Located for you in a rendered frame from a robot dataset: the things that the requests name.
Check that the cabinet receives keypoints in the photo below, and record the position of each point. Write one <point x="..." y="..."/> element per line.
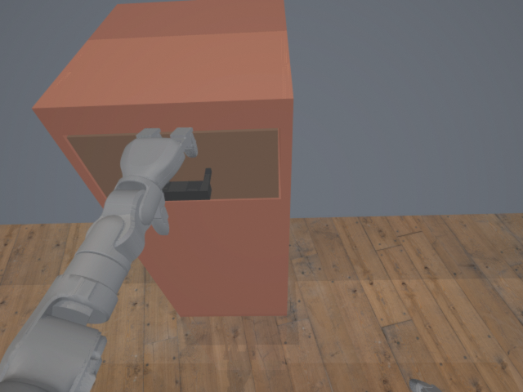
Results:
<point x="209" y="65"/>

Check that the robot left forearm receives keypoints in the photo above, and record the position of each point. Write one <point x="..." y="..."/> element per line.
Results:
<point x="87" y="291"/>

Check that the drawer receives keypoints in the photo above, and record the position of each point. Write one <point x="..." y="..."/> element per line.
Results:
<point x="244" y="162"/>

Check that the robot left upper arm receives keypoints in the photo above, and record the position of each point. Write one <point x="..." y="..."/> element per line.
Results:
<point x="57" y="356"/>

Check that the left robot hand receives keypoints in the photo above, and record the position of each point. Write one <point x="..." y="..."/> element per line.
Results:
<point x="158" y="159"/>

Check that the handle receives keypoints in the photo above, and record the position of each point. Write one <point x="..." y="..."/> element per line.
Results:
<point x="189" y="190"/>

